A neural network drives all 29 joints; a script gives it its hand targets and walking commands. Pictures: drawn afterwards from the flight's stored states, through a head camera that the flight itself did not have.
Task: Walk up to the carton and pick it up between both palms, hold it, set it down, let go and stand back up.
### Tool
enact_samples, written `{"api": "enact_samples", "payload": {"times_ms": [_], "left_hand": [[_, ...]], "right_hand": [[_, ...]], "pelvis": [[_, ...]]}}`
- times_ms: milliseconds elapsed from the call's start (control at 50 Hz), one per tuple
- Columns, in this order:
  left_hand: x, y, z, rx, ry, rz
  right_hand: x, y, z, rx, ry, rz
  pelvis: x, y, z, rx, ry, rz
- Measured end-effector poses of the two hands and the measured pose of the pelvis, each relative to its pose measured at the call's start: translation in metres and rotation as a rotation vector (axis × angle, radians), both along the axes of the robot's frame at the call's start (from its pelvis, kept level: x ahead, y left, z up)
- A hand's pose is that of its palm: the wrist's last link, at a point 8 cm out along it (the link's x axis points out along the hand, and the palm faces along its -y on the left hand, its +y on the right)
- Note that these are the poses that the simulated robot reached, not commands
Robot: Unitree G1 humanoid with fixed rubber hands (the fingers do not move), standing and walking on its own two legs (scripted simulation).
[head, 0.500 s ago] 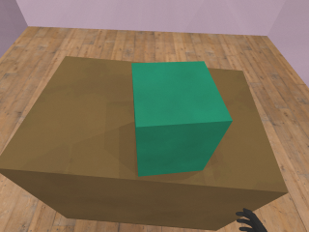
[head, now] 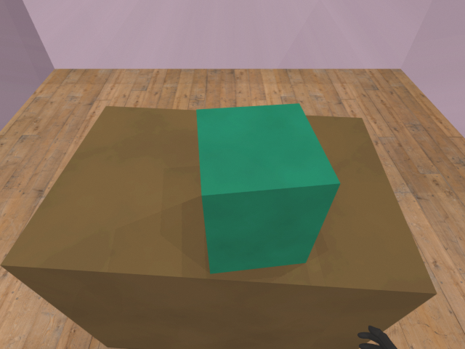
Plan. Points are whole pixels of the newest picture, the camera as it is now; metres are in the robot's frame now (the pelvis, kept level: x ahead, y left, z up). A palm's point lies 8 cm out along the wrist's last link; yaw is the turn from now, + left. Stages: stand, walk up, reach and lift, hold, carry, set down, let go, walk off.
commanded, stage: stand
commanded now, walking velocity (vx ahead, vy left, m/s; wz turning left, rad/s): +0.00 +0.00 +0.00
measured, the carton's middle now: (253, 190) +0.41 +0.01 +0.05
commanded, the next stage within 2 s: none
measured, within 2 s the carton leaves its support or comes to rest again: neither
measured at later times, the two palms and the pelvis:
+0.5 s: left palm out of the picture +0.02 +0.27 -0.12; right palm out of the picture +0.13 -0.26 -0.10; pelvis -0.01 +0.00 +0.00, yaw +0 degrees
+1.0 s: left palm out of the picture +0.00 +0.27 -0.12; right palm out of the picture +0.11 -0.27 -0.10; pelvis -0.03 +0.00 +0.00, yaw +0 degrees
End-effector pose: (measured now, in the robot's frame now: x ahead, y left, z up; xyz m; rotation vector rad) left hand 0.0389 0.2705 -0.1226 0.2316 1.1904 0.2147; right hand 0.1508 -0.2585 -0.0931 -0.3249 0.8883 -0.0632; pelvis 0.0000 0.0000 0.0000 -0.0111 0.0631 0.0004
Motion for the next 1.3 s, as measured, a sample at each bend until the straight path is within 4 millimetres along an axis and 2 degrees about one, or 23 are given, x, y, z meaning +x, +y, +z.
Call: {"api": "enact_samples", "payload": {"times_ms": [460,1300], "left_hand": [[-0.014,0.000,0.000,0.006,0.025,0.009],[-0.049,-0.003,0.000,0.013,0.036,0.023]], "right_hand": [[-0.017,-0.003,-0.008,0.004,0.039,-0.016],[-0.061,-0.012,-0.016,0.010,0.077,-0.040]], "pelvis": [[-0.006,-0.001,0.000,0.002,-0.009,0.000],[-0.033,-0.006,0.000,0.008,-0.048,-0.002]]}}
